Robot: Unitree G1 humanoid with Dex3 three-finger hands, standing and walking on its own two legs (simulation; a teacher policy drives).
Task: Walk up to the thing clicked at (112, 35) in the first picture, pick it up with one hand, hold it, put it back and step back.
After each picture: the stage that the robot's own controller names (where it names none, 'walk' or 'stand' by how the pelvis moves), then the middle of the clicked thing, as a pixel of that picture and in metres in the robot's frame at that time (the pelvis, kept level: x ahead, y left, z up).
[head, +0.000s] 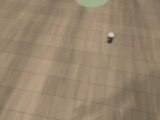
stand; (110, 38) +1.39 -0.36 -0.72
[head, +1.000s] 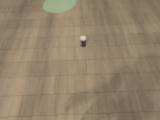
walk; (83, 41) +1.32 +0.04 -0.70
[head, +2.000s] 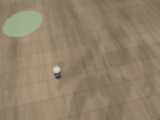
walk; (57, 72) +0.88 +0.26 -0.71
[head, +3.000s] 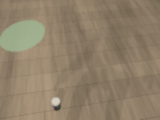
walk; (56, 104) +0.56 +0.21 -0.71
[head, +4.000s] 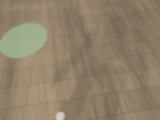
stand; (60, 119) +0.43 +0.14 -0.69
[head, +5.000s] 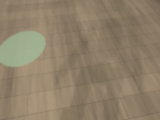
stand; out of the picture +0.40 +0.14 -0.72
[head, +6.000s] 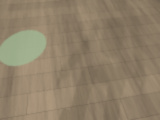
stand; out of the picture +0.39 +0.14 -0.73
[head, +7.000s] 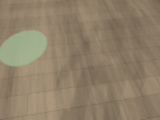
stand; out of the picture +0.38 +0.14 -0.73
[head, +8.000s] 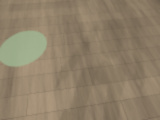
stand; out of the picture +0.38 +0.14 -0.73
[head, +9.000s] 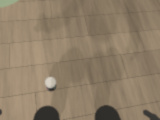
go down; (50, 84) +0.44 +0.14 -0.53
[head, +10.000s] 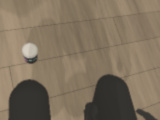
go down; (30, 54) +0.48 +0.17 -0.32
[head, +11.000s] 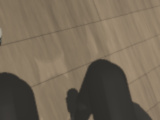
close in; out of the picture +0.47 +0.20 -0.25
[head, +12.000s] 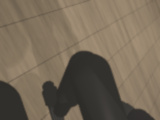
close; out of the picture +0.46 +0.23 -0.24
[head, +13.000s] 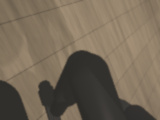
close; out of the picture +0.46 +0.22 -0.24
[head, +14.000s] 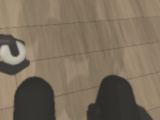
lift; (14, 58) +0.37 +0.22 -0.09
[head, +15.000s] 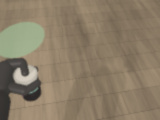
hold; (29, 84) +0.32 +0.17 +0.04
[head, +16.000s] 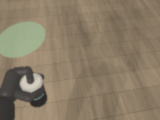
hold; (35, 90) +0.31 +0.16 +0.00
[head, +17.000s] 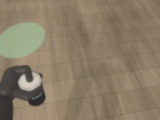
hold; (33, 89) +0.31 +0.17 +0.00
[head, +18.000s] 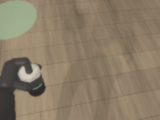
crouch; (33, 80) +0.35 +0.16 -0.04
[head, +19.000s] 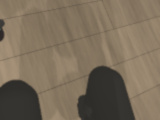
lower; out of the picture +0.50 +0.21 -0.10
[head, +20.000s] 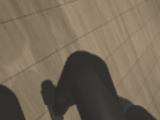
lower; out of the picture +0.46 +0.26 -0.24
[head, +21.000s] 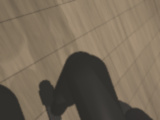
lower; out of the picture +0.46 +0.26 -0.25
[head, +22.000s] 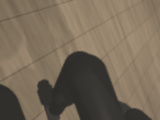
lower; out of the picture +0.46 +0.25 -0.25
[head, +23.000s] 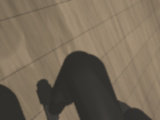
lower; out of the picture +0.46 +0.25 -0.25
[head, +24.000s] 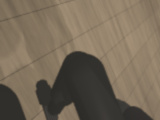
open; out of the picture +0.47 +0.24 -0.25
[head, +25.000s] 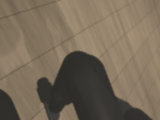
stand; out of the picture +0.45 +0.24 -0.26
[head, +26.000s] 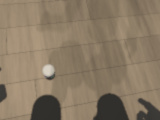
walk; (49, 72) +0.46 +0.15 -0.47
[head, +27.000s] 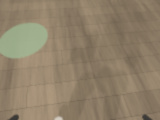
stand; out of the picture +0.40 +0.13 -0.66
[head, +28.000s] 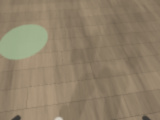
stand; out of the picture +0.40 +0.14 -0.66
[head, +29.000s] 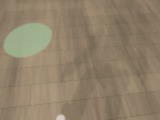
stand; out of the picture +0.41 +0.14 -0.69
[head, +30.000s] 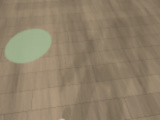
stand; out of the picture +0.40 +0.14 -0.72
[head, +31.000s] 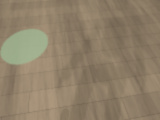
stand; out of the picture +0.39 +0.15 -0.73
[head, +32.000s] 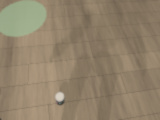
walk; (60, 98) +0.47 +0.11 -0.69
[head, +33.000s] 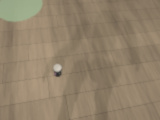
walk; (57, 70) +0.73 +0.17 -0.71
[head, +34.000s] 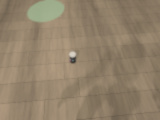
stand; (72, 57) +1.05 +0.13 -0.70
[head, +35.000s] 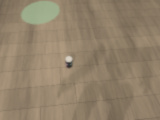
stand; (68, 62) +0.99 +0.12 -0.72
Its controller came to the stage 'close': yes
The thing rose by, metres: 0.71
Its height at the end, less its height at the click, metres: +0.00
